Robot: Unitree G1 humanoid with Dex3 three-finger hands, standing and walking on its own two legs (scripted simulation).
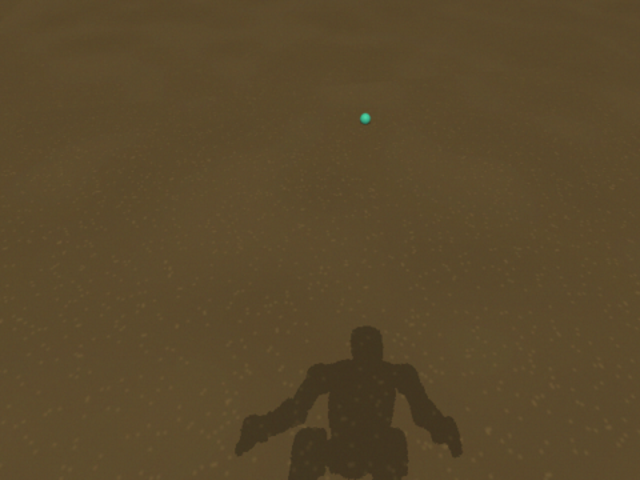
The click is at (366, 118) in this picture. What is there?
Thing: free ball
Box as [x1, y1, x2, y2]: [360, 113, 370, 123]
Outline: 364,113 361,115 360,120 363,123 367,123 370,117 368,114
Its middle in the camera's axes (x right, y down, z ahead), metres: +0.26 -0.75 +2.38
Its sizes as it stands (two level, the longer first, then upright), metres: 0.063 0.063 0.063
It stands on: the floor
